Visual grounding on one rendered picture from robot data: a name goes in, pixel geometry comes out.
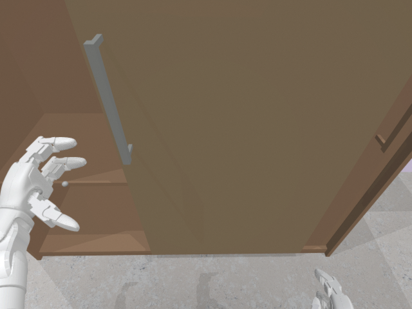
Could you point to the robot left hand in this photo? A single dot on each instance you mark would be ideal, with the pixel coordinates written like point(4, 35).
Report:
point(19, 188)

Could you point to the wardrobe door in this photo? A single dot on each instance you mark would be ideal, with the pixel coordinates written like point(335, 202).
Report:
point(246, 116)
point(370, 164)

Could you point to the robot right hand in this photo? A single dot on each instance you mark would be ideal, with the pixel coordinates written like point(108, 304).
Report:
point(333, 290)

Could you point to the handle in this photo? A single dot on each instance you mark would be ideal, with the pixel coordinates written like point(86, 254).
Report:
point(101, 79)
point(398, 132)

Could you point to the robot left forearm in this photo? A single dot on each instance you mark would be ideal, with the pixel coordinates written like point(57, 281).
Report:
point(15, 228)

